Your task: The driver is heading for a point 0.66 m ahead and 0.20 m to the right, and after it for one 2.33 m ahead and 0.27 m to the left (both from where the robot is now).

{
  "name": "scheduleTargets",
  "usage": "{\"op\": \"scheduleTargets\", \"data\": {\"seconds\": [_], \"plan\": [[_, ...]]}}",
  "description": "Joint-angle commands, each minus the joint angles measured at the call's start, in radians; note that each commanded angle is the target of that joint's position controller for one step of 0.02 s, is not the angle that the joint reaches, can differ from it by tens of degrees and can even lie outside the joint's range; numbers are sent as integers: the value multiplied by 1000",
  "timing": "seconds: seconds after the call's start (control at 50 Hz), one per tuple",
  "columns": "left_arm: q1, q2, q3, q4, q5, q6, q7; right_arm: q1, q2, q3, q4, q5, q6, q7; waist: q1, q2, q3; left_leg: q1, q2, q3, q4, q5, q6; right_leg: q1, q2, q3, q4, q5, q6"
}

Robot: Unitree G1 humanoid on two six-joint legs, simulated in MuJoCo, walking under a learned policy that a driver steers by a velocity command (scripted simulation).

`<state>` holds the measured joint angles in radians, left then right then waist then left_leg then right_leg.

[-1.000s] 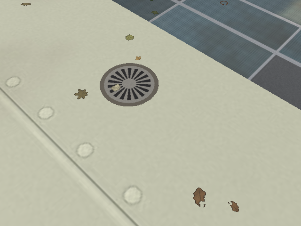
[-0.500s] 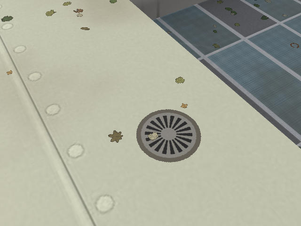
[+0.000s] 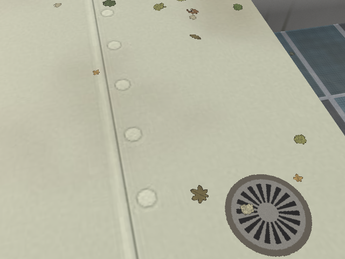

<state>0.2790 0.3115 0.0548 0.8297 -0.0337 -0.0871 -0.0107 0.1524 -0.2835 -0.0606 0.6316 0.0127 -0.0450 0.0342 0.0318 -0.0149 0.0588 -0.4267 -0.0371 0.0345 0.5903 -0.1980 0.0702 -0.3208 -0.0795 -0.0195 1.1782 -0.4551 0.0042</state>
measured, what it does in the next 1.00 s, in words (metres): walks ahead, turning right: right foot, then left foot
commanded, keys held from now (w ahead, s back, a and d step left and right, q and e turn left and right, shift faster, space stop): w+e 0.78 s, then w+q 0.22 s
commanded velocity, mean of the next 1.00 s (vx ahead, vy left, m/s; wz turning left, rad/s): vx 0.50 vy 0.00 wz -0.33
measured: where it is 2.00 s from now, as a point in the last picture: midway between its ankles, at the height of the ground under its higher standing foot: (229, 148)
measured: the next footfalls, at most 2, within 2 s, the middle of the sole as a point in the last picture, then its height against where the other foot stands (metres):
right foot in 0.44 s outside the picture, level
left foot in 0.90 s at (194, 187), level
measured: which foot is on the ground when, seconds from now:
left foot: down 0.00-0.46, up 0.48-0.88, down 0.90-1.00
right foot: up 0.00-0.42, down 0.44-0.94, up 0.96-1.00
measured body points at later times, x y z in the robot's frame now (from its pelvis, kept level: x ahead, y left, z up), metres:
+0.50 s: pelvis +0.29 -0.06 -0.01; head +0.33 -0.07 +0.44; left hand +0.53 +0.15 -0.10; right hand +0.28 -0.36 -0.13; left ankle +0.11 +0.09 -0.65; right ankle +0.37 -0.15 -0.73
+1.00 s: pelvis +0.59 -0.10 +0.00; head +0.61 -0.10 +0.45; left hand +0.78 +0.12 -0.12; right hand +0.63 -0.41 -0.08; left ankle +0.69 -0.04 -0.73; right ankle +0.41 -0.16 -0.65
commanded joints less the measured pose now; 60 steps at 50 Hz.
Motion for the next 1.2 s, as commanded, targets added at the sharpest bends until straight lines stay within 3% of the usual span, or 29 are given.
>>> {"op": "scheduleTargets", "data": {"seconds": [0.02, 0.08, 0.12, 0.24, 0.34, 0.4, 0.42, 0.44, 0.46, 0.48, 0.5, 0.52, 0.54, 0.56, 0.62, 0.7, 0.76, 0.84, 0.88, 0.9, 0.92, 0.94, 0.96, 0.98, 1.0, 1.02, 1.06, 1.1, 1.2], "plan": [[-43, 124, 25, -88, 8, -21, -1, 103, -104, -31, -19, -17, -26, -7, -54, 81, -146, 384, 285, -348, -308, 210, 192, -355, -87, 83, 29, 121, -18], [8, 79, 19, -63, 5, 23, -2, 78, -107, -33, 8, -21, -54, -10, -12, 78, -107, 266, 277, -233, -406, 243, 194, -298, -89, 89, -32, 203, 6], [-39, 64, 17, -75, 8, 35, 3, 88, -115, -37, 32, -30, -65, -18, -22, 60, -58, 255, 268, -153, -443, 257, 179, -357, -76, 115, -106, 296, 23], [-181, 22, 5, -114, 13, 20, -22, 114, -127, -36, 77, -26, -67, -37, -81, 55, 3, 314, 235, 36, -474, 272, 104, -351, -22, 63, -444, 611, 10], [-284, 13, -4, -187, 16, 16, -56, 182, -153, -47, 127, -8, -33, -45, -118, 49, 33, 523, 300, 77, -384, 437, 87, -433, 6, 4, -561, 480, -41], [-210, 58, 18, -205, 17, 23, -66, 151, -196, -58, 119, -3, -6, -63, -52, 113, -55, 577, 303, 119, -188, 925, 48, -283, 92, -84, -557, 310, -98], [-104, 96, 38, -188, 16, 27, -62, 140, -205, -59, 116, -3, 3, -70, 9, 121, -118, 554, 289, 134, -38, 1030, 30, -142, 132, -100, -565, 286, -125], [52, 152, 68, -157, 14, 30, -49, 125, -197, -53, 111, 1, 3, -76, 100, 93, -198, 433, 249, 158, 187, 950, -5, 111, 150, -68, -634, 360, -168], [168, 248, 95, -141, 14, 42, -24, 168, -127, -29, 83, -22, -13, -75, 112, -73, -308, 126, 164, 164, 532, 477, -55, 442, -50, 258, -640, 383, -261], [122, 274, 91, -166, 10, 32, -27, 227, -43, 3, 51, -30, -48, -54, 24, -243, -433, -230, -58, -22, 846, -371, -105, 706, -257, 829, -791, 288, -456], [136, 196, 71, -172, 13, 30, -28, 130, -136, -16, 39, 1, -83, -31, 97, -122, -438, -341, 11, -178, 876, -341, -78, 722, -239, 791, -849, 201, -411], [103, 152, 59, -172, 14, 26, -25, 58, -144, -13, 13, 26, -99, -22, 88, -69, -294, -374, 54, -158, 815, -267, -58, 596, -201, 634, -858, 218, -364], [41, 137, 54, -179, 14, 23, -25, 33, -125, -9, 8, 10, -106, -28, 35, 31, -184, -350, 96, -141, 703, -208, -54, 427, -156, 527, -870, 308, -329], [-11, 101, 43, -193, 19, 21, -22, 29, -140, -19, 14, -15, -100, -36, 2, 32, -139, -289, 126, -134, 617, -173, -62, 312, -125, 454, -885, 416, -312], [-50, 106, 43, -215, 27, 19, -9, 80, -119, -19, 19, -28, -65, -39, -52, -12, -105, -195, 141, -114, 507, -133, -105, 137, -86, 377, -935, 566, -325], [-24, 141, 54, -203, 16, 26, 11, -43, -65, 4, -6, -34, -54, -42, -17, -40, -73, -134, 103, -73, 214, 107, -146, 21, -2, 247, -930, 574, -267], [30, 146, 57, -188, 11, 40, 18, -140, -65, 7, -21, -17, -64, -28, 34, -72, -85, -52, 47, -66, 27, 269, -149, 25, 10, 267, -900, 469, -228], [76, 113, 48, -159, 10, 40, 20, -130, -104, -7, -17, 0, -79, -9, 35, -106, -92, -52, 66, -95, -72, 242, -99, 186, -73, 347, -816, 395, -205], [58, 114, 49, -158, 17, 41, 16, -72, -119, -17, -5, -3, -83, -8, -3, -125, -87, 15, 57, -57, -104, 172, -50, 215, -86, 346, -761, 483, -184], [56, 91, 42, -161, 20, 41, 14, 8, -142, -30, 17, -11, -85, -13, -40, -112, -127, 128, 47, -48, -120, 159, -15, 217, -44, 311, -662, 608, -162], [64, 54, 25, -174, 32, 39, 15, 139, -183, -42, 31, -21, -88, -16, -91, -30, -248, 337, 163, -190, -106, 182, 54, 148, 12, 239, -424, 556, -128], [198, 13, 12, -180, 17, 26, 17, 245, -286, -71, 63, -26, -76, -13, -64, 268, -361, 668, 350, -608, -171, 34, 239, -192, 158, 114, -56, 242, -36], [175, 55, 12, -182, 17, 15, 16, 278, -223, -58, 81, 8, -70, 0, -88, 300, -340, 716, 391, -858, -309, -242, 266, -387, 155, 148, 54, -100, -26], [50, 114, 28, -199, 7, 9, 12, 229, -157, -37, 71, 17, -65, -1, -107, 180, -192, 612, 364, -768, -320, -336, 216, -464, 95, 163, 95, -37, -40], [-37, 102, 23, -218, 15, 3, 11, 184, -139, -29, 56, 2, -57, -2, -104, 90, -125, 500, 320, -660, -329, -275, 187, -454, 66, 135, 68, 28, -47], [-83, 87, 23, -234, 31, -4, 10, 157, -126, -24, 53, -3, -51, -2, -90, 58, -63, 409, 284, -584, -344, -175, 184, -451, 43, 123, -1, 71, -45], [-72, 62, 25, -235, 44, -10, 8, 139, -100, -14, 50, -8, -47, -8, -51, 103, -67, 334, 215, -485, -368, -19, 167, -361, 16, 114, -125, 133, -30], [-74, 46, 21, -233, 50, -7, 10, 148, -113, -18, 59, 0, -46, -20, -40, 126, -79, 301, 197, -429, -379, 107, 178, -331, 24, 88, -218, 154, -2], [-229, -1, 2, -256, 40, -14, 6, 199, -150, -36, 91, 14, -26, -50, -85, 114, -66, 218, 155, -337, -369, 195, 152, -235, 65, 74, -510, 411, 48]]}}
